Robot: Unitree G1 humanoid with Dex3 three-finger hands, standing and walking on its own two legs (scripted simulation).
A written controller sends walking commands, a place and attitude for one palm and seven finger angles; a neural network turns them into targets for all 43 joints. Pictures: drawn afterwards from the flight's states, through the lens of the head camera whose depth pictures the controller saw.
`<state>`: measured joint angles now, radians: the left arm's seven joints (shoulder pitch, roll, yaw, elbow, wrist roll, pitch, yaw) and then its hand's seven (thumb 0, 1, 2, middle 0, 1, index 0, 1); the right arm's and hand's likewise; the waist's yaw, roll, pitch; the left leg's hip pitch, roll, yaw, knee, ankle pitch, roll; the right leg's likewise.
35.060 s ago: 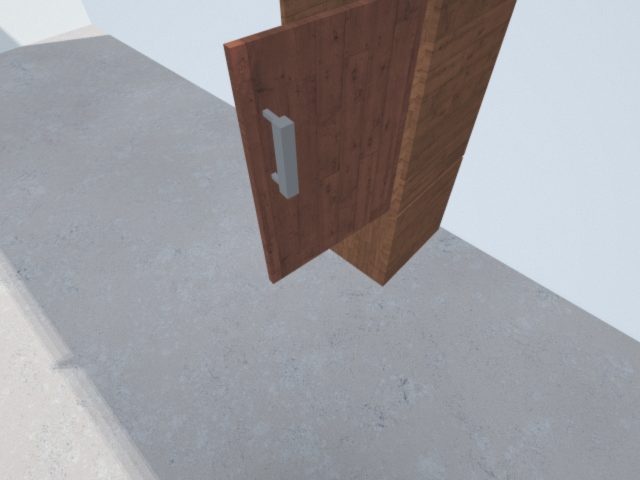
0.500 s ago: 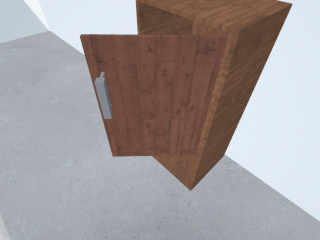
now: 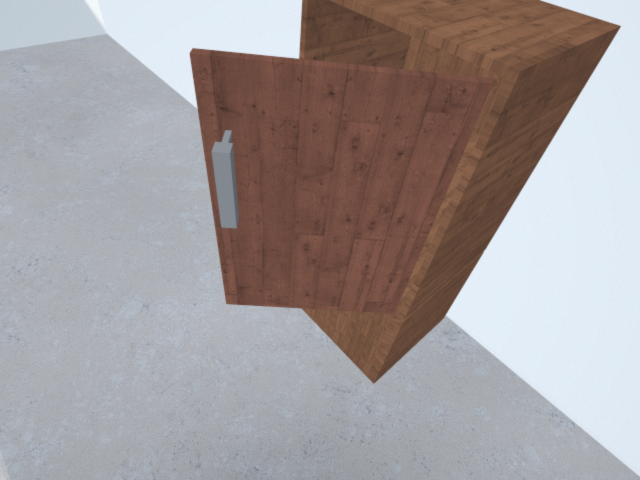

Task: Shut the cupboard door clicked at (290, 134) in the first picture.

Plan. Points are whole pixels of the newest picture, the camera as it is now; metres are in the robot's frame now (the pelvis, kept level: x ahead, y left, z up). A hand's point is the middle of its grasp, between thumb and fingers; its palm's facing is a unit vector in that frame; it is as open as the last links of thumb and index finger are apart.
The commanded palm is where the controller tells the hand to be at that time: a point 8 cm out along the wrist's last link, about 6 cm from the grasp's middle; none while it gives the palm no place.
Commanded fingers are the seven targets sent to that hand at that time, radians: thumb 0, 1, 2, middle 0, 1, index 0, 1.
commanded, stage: shuffle to correct the standing spot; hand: left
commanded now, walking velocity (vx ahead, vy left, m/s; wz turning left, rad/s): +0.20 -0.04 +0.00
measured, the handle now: (228, 179) +0.54 +0.19 +0.07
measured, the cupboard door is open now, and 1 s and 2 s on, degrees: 48 48 48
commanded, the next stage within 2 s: come to a stop and stand still in 0.32 s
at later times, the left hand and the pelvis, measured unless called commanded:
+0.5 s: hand out of the picture +0.04 +0.16 -0.19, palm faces +0.05 -1.00 -0.08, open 7.4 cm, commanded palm none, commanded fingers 0.00 0.90 0.90 -0.20 -0.30 -0.20 -0.30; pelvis +0.10 +0.02 +0.00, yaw +0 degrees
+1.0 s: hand out of the picture +0.16 +0.16 -0.16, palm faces +0.01 -0.98 -0.22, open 7.3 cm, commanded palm none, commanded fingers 0.00 0.90 0.90 -0.20 -0.30 -0.20 -0.30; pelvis +0.09 -0.02 +0.01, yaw +0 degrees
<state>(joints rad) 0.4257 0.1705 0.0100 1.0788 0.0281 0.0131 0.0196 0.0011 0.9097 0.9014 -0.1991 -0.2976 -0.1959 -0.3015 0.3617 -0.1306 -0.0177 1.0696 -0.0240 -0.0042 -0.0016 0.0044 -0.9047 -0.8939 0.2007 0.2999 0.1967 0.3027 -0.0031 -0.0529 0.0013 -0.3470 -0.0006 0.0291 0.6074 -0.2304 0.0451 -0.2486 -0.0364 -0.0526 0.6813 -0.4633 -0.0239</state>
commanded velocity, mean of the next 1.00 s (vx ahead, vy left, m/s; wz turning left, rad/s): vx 0.01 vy -0.04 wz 0.00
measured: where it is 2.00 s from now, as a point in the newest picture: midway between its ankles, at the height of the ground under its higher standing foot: outside the picture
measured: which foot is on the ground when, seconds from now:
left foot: down 0.00-0.18, up 0.20-0.42, down 0.44-0.84, up 0.86-1.00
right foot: down 0.00-0.44, up 0.46-0.80, down 0.82-1.00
